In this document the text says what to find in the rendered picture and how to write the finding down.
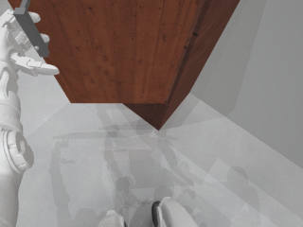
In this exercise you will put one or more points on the cupboard door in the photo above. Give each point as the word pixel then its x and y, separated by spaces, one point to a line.
pixel 114 51

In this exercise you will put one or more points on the left robot upper arm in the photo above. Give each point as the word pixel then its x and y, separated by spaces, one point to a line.
pixel 16 156

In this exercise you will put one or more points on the robot left hand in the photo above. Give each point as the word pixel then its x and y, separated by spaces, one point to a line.
pixel 10 45

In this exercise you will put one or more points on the right robot foot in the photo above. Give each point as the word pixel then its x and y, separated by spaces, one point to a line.
pixel 154 213

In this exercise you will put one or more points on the left robot shin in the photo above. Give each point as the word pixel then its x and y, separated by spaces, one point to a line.
pixel 112 212

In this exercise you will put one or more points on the left robot forearm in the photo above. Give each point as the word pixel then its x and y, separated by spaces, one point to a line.
pixel 10 105

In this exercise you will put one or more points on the handle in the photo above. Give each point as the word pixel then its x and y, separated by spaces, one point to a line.
pixel 23 18

